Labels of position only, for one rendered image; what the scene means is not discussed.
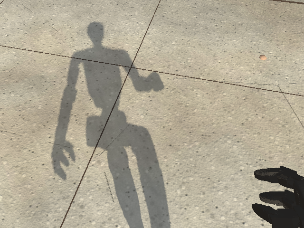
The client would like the right robot hand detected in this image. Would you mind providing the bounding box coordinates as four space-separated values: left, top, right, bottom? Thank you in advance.
252 165 304 228

